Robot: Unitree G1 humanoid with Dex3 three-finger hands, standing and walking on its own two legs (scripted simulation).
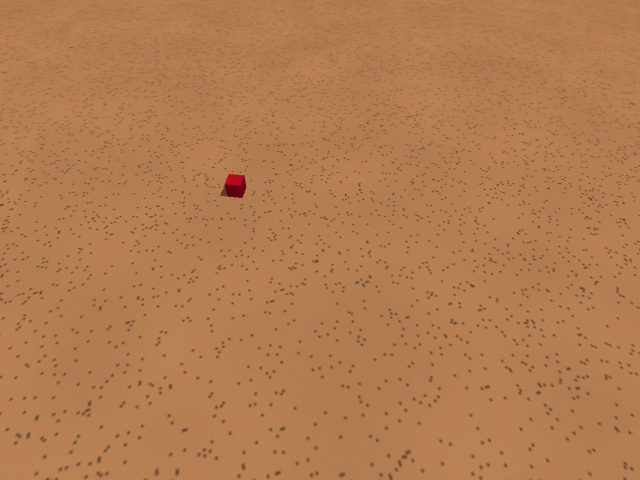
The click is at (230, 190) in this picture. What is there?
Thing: cube
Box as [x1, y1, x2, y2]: [225, 174, 245, 197]
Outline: 229,174 225,182 227,195 242,197 245,189 244,176
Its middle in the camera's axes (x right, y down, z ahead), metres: -0.40 -0.26 +1.82
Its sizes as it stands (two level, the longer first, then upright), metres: 0.074 0.074 0.074
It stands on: the floor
